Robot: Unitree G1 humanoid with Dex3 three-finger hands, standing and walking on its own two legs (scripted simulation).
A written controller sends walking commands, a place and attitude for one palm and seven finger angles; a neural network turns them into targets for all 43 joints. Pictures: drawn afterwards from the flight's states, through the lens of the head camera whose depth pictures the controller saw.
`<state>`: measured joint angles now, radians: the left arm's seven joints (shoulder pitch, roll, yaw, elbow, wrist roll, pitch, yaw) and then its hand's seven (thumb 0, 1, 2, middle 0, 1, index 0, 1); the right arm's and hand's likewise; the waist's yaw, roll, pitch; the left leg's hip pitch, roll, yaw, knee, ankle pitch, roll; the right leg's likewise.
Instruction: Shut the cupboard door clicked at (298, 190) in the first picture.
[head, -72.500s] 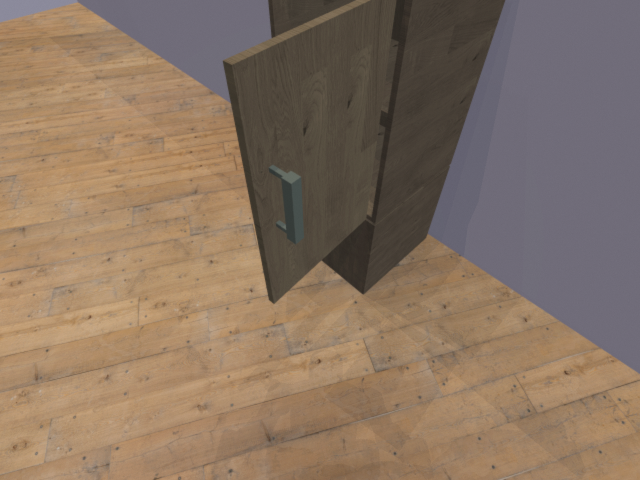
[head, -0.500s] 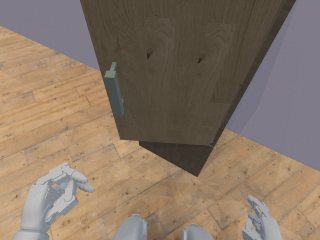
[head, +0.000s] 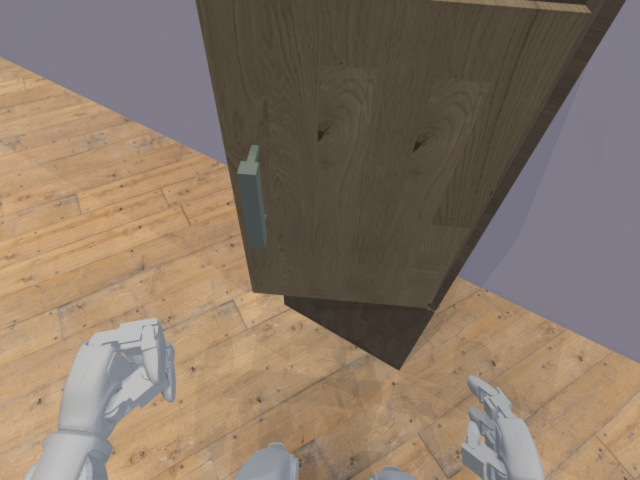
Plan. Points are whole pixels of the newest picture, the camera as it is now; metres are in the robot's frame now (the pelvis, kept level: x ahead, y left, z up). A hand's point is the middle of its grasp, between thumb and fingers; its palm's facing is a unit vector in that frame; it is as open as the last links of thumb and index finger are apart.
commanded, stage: raise the hand and make a fist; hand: left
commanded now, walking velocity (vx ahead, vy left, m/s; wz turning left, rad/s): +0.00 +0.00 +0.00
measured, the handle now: (256, 199) +0.47 +0.14 +0.06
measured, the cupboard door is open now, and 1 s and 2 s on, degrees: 27 27 27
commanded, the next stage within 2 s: bring the fist close to the handle in 0.46 s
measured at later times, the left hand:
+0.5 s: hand (183, 368) +0.23 +0.17 +0.06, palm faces +0.01 -1.00 -0.04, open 3.1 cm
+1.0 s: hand (226, 311) +0.29 +0.14 +0.06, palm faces -0.01 -1.00 -0.03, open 3.1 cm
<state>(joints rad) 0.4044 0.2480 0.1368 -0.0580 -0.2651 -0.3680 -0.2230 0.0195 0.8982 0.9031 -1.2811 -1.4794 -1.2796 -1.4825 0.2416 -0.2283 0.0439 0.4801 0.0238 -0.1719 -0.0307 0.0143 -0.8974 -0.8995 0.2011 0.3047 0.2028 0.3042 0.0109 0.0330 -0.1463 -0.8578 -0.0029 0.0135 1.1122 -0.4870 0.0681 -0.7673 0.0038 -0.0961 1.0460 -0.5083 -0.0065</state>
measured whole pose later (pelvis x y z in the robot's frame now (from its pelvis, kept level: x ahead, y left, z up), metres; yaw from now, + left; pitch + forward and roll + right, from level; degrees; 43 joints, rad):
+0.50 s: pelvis +0.00 -0.02 +0.00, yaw +0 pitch +13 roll -2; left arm 0.39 0.24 0.14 -0.02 -0.27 -0.39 -0.22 0.02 0.90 0.90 -1.30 -1.50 -1.30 -1.50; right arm 0.26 -0.25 0.02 0.50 0.03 -0.16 -0.03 0.02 -0.90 -0.90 0.20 0.30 0.20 0.30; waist 0.00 0.03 -0.15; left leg -0.84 0.01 0.02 1.09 -0.48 0.05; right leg -0.76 0.01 -0.09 1.05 -0.51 -0.03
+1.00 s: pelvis +0.01 -0.03 +0.01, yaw +0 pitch +14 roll -1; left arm 0.13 0.22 0.12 0.16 -0.23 -0.34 -0.17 0.02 0.90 0.90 -1.30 -1.50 -1.30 -1.50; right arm 0.26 -0.25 0.03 0.53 0.03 -0.13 -0.03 0.01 -0.90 -0.90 0.20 0.30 0.20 0.30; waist -0.02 0.03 -0.15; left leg -0.82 0.01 0.02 1.06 -0.48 0.03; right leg -0.76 0.02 -0.08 1.03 -0.52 -0.04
